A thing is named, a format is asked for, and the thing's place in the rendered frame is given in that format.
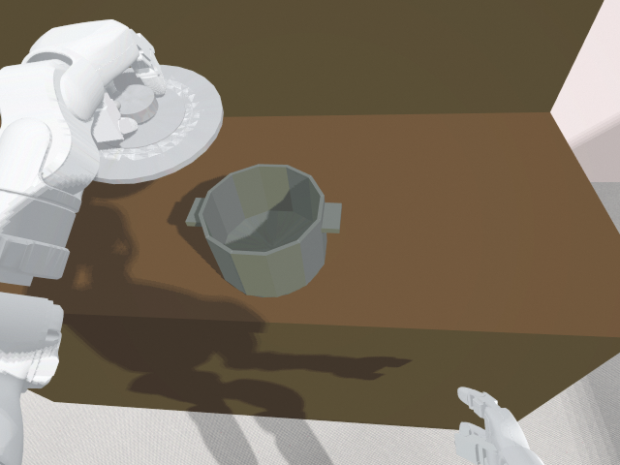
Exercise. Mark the left robot upper arm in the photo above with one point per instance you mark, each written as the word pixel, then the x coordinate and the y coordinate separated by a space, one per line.
pixel 29 342

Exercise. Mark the left robot hand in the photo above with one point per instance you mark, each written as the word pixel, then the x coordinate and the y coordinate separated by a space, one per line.
pixel 111 48

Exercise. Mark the lid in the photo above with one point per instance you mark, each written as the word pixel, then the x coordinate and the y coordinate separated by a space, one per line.
pixel 188 120

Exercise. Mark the table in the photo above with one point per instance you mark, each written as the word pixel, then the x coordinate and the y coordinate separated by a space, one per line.
pixel 473 250

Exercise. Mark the right robot hand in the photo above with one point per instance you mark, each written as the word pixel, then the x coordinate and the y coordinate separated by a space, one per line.
pixel 501 429

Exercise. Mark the robot left forearm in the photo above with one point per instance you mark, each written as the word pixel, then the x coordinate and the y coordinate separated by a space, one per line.
pixel 47 158

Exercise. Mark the knob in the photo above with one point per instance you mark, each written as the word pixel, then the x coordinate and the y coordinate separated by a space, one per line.
pixel 137 102

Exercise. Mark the pot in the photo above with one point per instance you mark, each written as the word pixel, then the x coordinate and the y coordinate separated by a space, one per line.
pixel 266 226

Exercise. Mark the robot right forearm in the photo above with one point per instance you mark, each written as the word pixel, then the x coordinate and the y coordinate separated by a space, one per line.
pixel 516 455

